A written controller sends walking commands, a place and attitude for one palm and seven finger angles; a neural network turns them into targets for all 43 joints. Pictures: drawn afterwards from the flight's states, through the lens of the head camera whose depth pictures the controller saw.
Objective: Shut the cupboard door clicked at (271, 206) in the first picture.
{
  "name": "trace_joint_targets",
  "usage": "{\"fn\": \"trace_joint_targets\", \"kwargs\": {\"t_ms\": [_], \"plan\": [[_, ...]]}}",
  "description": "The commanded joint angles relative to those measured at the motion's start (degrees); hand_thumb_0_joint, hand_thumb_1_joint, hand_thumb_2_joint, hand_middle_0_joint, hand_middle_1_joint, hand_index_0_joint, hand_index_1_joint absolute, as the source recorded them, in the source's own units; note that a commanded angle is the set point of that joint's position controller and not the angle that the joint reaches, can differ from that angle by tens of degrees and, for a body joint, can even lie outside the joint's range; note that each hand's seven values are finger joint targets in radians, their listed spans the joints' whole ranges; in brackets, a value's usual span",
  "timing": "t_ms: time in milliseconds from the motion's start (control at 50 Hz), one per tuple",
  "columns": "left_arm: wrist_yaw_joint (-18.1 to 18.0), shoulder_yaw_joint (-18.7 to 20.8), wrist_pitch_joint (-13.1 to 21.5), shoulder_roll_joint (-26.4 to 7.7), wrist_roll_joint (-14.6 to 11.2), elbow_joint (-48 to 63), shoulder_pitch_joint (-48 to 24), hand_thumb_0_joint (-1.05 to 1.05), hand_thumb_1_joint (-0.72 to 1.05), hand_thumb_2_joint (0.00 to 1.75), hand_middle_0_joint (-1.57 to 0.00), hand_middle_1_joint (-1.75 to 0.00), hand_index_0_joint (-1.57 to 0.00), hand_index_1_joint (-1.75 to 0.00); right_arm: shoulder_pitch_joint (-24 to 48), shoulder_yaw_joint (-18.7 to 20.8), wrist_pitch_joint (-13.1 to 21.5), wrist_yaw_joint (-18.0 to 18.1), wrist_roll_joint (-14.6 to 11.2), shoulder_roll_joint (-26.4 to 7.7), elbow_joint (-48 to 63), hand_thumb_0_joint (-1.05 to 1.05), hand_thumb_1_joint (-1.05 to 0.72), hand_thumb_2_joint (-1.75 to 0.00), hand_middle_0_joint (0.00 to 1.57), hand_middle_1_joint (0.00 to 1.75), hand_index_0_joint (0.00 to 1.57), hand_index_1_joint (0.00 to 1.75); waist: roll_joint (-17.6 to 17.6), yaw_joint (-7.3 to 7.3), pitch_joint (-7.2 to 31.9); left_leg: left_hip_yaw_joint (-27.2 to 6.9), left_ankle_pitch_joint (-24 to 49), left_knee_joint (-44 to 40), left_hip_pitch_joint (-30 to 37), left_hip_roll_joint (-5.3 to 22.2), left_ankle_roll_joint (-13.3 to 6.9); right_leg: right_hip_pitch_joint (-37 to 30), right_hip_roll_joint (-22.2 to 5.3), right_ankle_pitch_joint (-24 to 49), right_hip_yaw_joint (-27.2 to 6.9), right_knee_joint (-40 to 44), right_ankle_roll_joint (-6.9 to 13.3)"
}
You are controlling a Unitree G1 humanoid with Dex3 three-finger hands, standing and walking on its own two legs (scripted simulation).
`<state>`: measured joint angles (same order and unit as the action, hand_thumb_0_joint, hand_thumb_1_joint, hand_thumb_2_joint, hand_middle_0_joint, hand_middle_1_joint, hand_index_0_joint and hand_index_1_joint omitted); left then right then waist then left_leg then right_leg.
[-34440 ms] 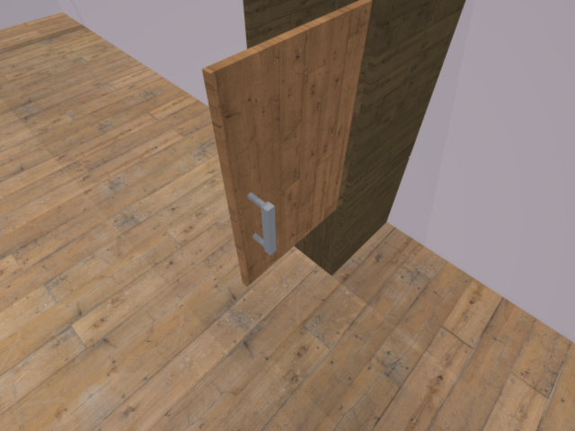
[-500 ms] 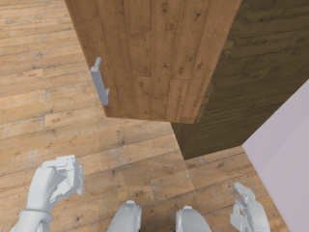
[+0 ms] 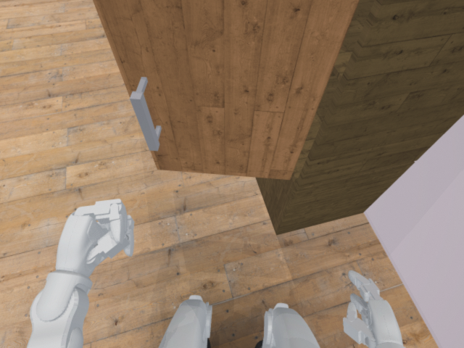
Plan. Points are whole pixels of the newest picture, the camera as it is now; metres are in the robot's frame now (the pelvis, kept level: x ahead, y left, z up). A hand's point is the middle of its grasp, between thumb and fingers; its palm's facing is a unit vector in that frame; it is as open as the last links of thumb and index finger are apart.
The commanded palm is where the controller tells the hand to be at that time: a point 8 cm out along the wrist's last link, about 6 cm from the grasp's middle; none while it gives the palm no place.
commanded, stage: bring the fist close to the handle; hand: left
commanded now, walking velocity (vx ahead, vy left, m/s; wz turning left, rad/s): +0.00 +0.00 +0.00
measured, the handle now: (149, 116) +0.53 +0.21 +0.03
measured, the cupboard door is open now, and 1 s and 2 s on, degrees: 71 71 61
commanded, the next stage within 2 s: push the door shut along its arc in 1.12 s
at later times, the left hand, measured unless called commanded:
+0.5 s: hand (148, 180) +0.38 +0.17 +0.04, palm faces -0.02 -1.00 -0.03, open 3.1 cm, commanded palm +0.37 +0.22 +0.04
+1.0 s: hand (158, 156) +0.43 +0.17 +0.03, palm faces -0.01 -1.00 -0.03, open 3.1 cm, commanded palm +0.41 +0.22 +0.04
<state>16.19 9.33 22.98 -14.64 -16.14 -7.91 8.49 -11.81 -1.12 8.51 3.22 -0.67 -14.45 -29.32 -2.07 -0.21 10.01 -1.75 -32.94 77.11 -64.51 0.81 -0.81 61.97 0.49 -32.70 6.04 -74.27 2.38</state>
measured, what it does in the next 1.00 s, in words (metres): stands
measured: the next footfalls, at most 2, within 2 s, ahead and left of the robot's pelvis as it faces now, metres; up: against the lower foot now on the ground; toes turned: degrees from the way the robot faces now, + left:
none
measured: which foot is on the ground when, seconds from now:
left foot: down 0.00-1.00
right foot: down 0.00-1.00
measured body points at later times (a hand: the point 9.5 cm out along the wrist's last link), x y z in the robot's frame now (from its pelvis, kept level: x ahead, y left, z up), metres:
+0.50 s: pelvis +0.00 +0.01 +0.01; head +0.11 +0.01 +0.44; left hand +0.38 +0.23 +0.04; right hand +0.13 -0.25 -0.10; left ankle +0.03 +0.11 -0.61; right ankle +0.03 -0.10 -0.61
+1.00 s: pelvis +0.00 +0.00 +0.01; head +0.13 +0.00 +0.44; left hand +0.43 +0.22 +0.04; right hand +0.06 -0.26 -0.12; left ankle +0.03 +0.11 -0.61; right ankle +0.03 -0.10 -0.61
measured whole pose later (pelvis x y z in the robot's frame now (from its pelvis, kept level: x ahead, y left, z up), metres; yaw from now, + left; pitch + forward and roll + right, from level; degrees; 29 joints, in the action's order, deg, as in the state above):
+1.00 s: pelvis +0.00 +0.00 +0.01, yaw -2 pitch +24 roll -1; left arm 11.9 17.5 30.2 -17.6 -9.6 -50.1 -30.5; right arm -17.7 0.1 0.0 0.6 0.3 -14.9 -36.0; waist -1.9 -5.3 9.4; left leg 1.2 -30.9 73.6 -67.0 1.2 -1.4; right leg 66.3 0.9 -30.4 3.0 -72.2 1.7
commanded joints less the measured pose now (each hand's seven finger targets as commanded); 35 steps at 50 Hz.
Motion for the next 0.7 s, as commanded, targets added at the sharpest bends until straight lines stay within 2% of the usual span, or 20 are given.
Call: {"fn": "trace_joint_targets", "kwargs": {"t_ms": [0,40,80,120,140,160,200,240,280,340,400,440,460,480,520,560,580,620,660,680], "plan": [[-0.9,3.61,2.2,-6.62,-0.46,10.06,-8.2,0.0,0.9,0.9,-1.3,-1.5,-1.3,-1.5,-1.01,3.65,2.1,-0.08,-0.4,-7.66,7.33,0.0,-0.9,-0.9,0.2,0.3,0.2,0.3,-1.12,-0.44,19.16,-1.09,15.8,-12.49,12.75,-0.98,-0.67,-14.38,0.56,14.38,-4.77,11.56,-0.76],[-1.78,4.75,1.88,-7.56,-0.07,6.47,-9.83,0.0,0.9,0.9,-1.3,-1.5,-1.3,-1.5,-1.35,3.67,1.54,-0.14,-0.41,-7.95,6.9,0.0,-0.9,-0.9,0.2,0.3,0.2,0.3,0.92,-0.71,17.63,-1.22,15.3,-12.6,11.74,-0.86,-0.7,-14.16,0.81,13.82,-4.78,11.87,-0.7],[-2.49,3.71,2.27,-6.38,0.56,4.84,-13.49,0.0,0.9,0.9,-1.3,-1.5,-1.3,-1.5,-1.33,3.63,1.11,-0.34,-0.33,-7.72,6.58,0.0,-0.9,-0.9,0.2,0.3,0.2,0.3,1.08,-1.14,17.14,-0.74,14.44,-12.68,11.09,-0.93,-0.72,-14.27,0.47,13.43,-5.09,12.18,-0.92],[-3.28,4.45,3.2,-7.13,1.21,2.65,-17.35,0.0,0.9,0.9,-1.3,-1.5,-1.3,-1.5,-1.52,3.72,0.81,-0.4,-0.26,-7.88,5.82,0.0,-0.9,-0.9,0.2,0.3,0.2,0.3,0.76,-1.33,16.89,-0.87,13.79,-13.02,11.46,-0.86,-0.6,-13.26,0.47,12.59,-4.99,12.21,-0.8],[-3.49,4.66,3.73,-7.74,1.52,2.41,-18.32,0.0,0.9,0.9,-1.3,-1.5,-1.3,-1.5,-1.75,3.75,0.67,-0.39,-0.17,-8.11,5.75,0.0,-0.9,-0.9,0.2,0.3,0.2,0.3,-0.02,-1.2,17.64,-1.02,14.58,-13.04,12.01,-0.81,-0.61,-13.34,0.6,13.21,-4.82,11.76,-0.53],[-3.53,3.21,4.25,-6.37,1.78,1.96,-20.76,0.0,0.9,0.9,-1.3,-1.5,-1.3,-1.5,-1.61,3.73,0.62,-0.52,-0.1,-7.91,5.53,0.0,-0.9,-0.9,0.2,0.3,0.2,0.3,-0.13,-1.67,18.48,-0.95,14.58,-13.11,12.67,-0.83,-0.61,-13.09,0.38,13.5,-4.82,11.75,-0.73],[-3.7,3.1,5.1,-6.47,2.24,-0.27,-23.38,0.0,0.9,0.9,-1.3,-1.5,-1.3,-1.5,-2.14,3.91,0.4,-0.58,-0.09,-8.11,4.68,0.0,-0.9,-0.9,0.2,0.3,0.2,0.3,-0.36,-2.02,18.53,-1.06,15.27,-13.26,13.52,-0.72,-0.52,-12.4,0.38,14.33,-4.72,11.71,-0.64],[-3.79,4.12,5.71,-7.72,2.28,-2.32,-25.88,0.0,0.9,0.9,-1.3,-1.5,-1.3,-1.5,-2.72,3.98,0.09,-0.57,-0.03,-8.42,4.18,0.0,-0.9,-0.9,0.2,0.3,0.2,0.3,-0.21,-2.01,19.12,-1.21,15.98,-13.24,13.61,-0.66,-0.47,-12.6,0.57,14.9,-4.64,11.41,-0.52],[-3.89,3.2,5.99,-6.52,2.78,-4.76,-28.66,0.0,0.9,0.9,-1.3,-1.5,-1.3,-1.5,-2.67,4.0,-0.36,-0.77,0.01,-8.25,3.56,0.0,-0.9,-0.9,0.2,0.3,0.2,0.3,-0.6,-2.28,19.54,-0.97,15.89,-13.48,14.16,-0.69,-0.4,-12.22,0.37,15.09,-4.67,11.52,-0.69],[-4.71,4.6,6.21,-8.37,3.5,-9.13,-35.21,0.0,0.9,0.9,-1.3,-1.5,-1.3,-1.5,-3.5,4.03,-0.96,-0.66,0.04,-8.65,2.62,0.0,-0.9,-0.9,0.2,0.3,0.2,0.3,-0.35,-3.03,19.19,-1.27,14.78,-13.34,13.78,-0.59,-0.42,-10.69,0.53,13.72,-4.59,11.49,-0.67],[-5.01,5.38,7.01,-8.97,3.95,-12.65,-39.2,0.0,0.9,0.9,-1.3,-1.5,-1.3,-1.5,-3.91,4.07,-1.51,-0.8,0.09,-8.67,1.74,0.0,-0.9,-0.9,0.2,0.3,0.2,0.3,-0.63,-2.8,21.49,-1.2,15.71,-13.41,14.58,-0.49,-0.15,-11.18,0.34,14.91,-4.82,11.26,-0.68],[-5.19,5.21,7.48,-8.93,4.1,-14.4,-42.76,0.0,0.9,0.9,-1.3,-1.5,-1.3,-1.5,-4.73,4.19,-1.63,-0.83,0.19,-8.77,1.23,0.0,-0.9,-0.9,0.2,0.3,0.2,0.3,-0.83,-3.43,22.81,-1.33,16.81,-12.9,15.41,-0.52,-0.29,-10.73,0.49,15.82,-4.8,10.99,-0.71],[-5.32,5.98,7.79,-9.81,4.5,-15.41,-43.65,0.0,0.9,0.9,-1.3,-1.5,-1.3,-1.5,-4.95,4.28,-1.91,-0.93,0.23,-8.89,0.84,0.0,-0.9,-0.9,0.2,0.3,0.2,0.3,-1.24,-3.01,23.8,-1.43,17.64,-13.11,16.09,-0.36,-0.01,-10.76,0.36,16.43,-4.75,10.75,-0.67],[-5.3,5.06,7.93,-8.94,4.73,-16.51,-44.62,0.0,0.9,0.9,-1.3,-1.5,-1.3,-1.5,-5.06,4.25,-2.13,-1.09,0.23,-8.71,0.73,0.0,-0.9,-0.9,0.2,0.3,0.2,0.3,-2.23,-3.27,23.55,-1.28,17.82,-13.12,16.43,-0.37,0.03,-10.35,0.36,16.64,-4.79,10.83,-0.68],[-5.56,4.27,8.02,-8.35,5.35,-19.47,-48.22,0.0,0.9,0.9,-1.3,-1.5,-1.3,-1.5,-5.91,4.34,-2.61,-1.29,0.32,-8.84,-0.03,0.0,-0.9,-0.9,0.2,0.3,0.2,0.3,-1.61,-4.29,22.99,-1.62,18.28,-12.93,16.84,-0.23,0.08,-8.95,0.41,16.87,-4.54,10.83,-0.74],[-5.93,5.55,8.24,-9.79,5.75,-22.67,-51.28,0.0,0.9,0.9,-1.3,-1.5,-1.3,-1.5,-6.7,4.38,-3.09,-1.3,0.47,-9.1,-0.7,0.0,-0.9,-0.9,0.2,0.3,0.2,0.3,-0.71,-4.77,23.41,-1.61,18.52,-12.43,15.83,-0.23,-0.07,-8.93,0.41,17.43,-4.68,10.58,-0.87],[-6.09,6.33,8.34,-10.25,5.89,-24.42,-51.63,0.0,0.9,0.9,-1.3,-1.5,-1.3,-1.5,-7.1,4.41,-3.41,-1.46,0.52,-9.02,-0.86,0.0,-0.9,-0.9,0.2,0.3,0.2,0.3,-1.03,-4.35,23.31,-1.52,18.21,-12.52,15.46,-0.33,0.04,-9.17,0.42,17.21,-4.68,10.52,-0.81],[-6.24,7.31,8.56,-11.21,6.1,-27.15,-54.08,0.0,0.9,0.9,-1.3,-1.5,-1.3,-1.5,-7.57,4.33,-4.07,-1.55,0.62,-8.99,-1.09,0.0,-0.9,-0.9,0.2,0.3,0.2,0.3,0.62,-4.88,23.4,-1.07,17.68,-12.08,13.68,-0.48,-0.3,-10.39,0.42,17.7,-5.17,10.84,-0.99],[-6.36,10.03,9.47,-14.54,6.48,-29.15,-56.78,0.0,0.9,0.9,-1.3,-1.5,-1.3,-1.5,-8.1,4.24,-4.55,-1.48,0.78,-9.1,-1.35,0.0,-0.9,-0.9,0.2,0.3,0.2,0.3,0.09,-4.5,24.97,-0.87,17.96,-11.61,12.79,-0.55,-0.35,-11.12,0.4,18.2,-5.51,10.26,-0.96],[-6.22,9.39,9.8,-13.9,6.71,-30.12,-58.4,0.0,0.9,0.9,-1.3,-1.5,-1.3,-1.5,-8.28,4.13,-4.76,-1.56,0.9,-8.9,-1.44,0.0,-0.9,-0.9,0.2,0.3,0.2,0.3,-0.57,-4.91,24.86,-0.68,18.03,-11.29,12.35,-0.67,-0.46,-11.11,0.41,18.55,-5.76,10.25,-1.02]]}}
